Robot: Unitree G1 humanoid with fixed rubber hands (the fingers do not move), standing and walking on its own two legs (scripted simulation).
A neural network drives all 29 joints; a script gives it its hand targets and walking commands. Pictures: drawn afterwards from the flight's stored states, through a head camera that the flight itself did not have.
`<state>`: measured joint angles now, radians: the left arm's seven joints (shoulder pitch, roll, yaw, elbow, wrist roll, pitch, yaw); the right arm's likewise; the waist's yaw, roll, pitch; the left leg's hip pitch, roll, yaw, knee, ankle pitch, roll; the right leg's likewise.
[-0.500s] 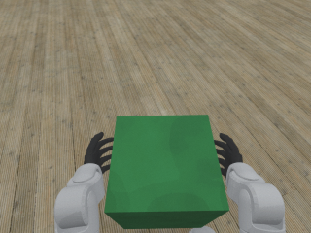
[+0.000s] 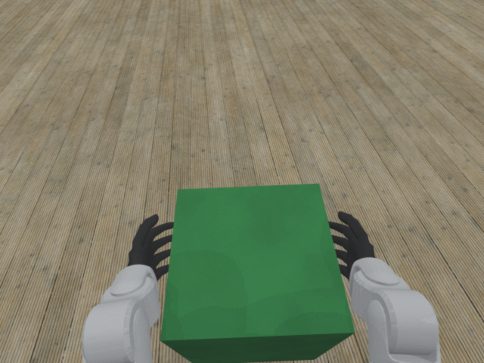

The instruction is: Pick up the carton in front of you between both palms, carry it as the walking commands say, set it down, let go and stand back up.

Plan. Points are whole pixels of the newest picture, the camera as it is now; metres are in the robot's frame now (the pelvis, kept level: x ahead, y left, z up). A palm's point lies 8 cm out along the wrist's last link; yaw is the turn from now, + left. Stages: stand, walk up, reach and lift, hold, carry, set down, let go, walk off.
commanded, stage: carry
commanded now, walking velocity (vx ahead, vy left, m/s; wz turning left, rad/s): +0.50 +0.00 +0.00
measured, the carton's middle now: (251, 281) +0.25 +0.01 +0.01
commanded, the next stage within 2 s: none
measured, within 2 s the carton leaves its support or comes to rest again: neither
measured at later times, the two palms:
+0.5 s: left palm (172, 123) +0.59 +0.18 +0.08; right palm (310, 122) +0.56 -0.12 +0.08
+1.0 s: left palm (202, 50) +0.91 +0.14 +0.09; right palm (305, 48) +0.91 -0.15 +0.08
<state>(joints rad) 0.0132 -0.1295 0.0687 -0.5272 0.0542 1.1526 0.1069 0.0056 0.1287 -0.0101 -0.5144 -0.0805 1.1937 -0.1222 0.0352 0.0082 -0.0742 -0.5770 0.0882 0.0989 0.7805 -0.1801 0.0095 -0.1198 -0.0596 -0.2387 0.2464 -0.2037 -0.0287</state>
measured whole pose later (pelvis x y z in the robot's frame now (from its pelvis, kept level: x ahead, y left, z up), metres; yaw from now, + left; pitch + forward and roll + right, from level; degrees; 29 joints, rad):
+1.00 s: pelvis +0.67 -0.01 +0.00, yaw +0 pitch +4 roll +1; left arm -0.01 -0.13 0.06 -0.54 0.06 1.17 0.10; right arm 0.00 0.13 -0.02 -0.53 -0.08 1.21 -0.13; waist 0.02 0.00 -0.05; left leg -0.59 0.11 0.11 0.75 -0.15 0.00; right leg -0.09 -0.03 -0.22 0.23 -0.21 -0.05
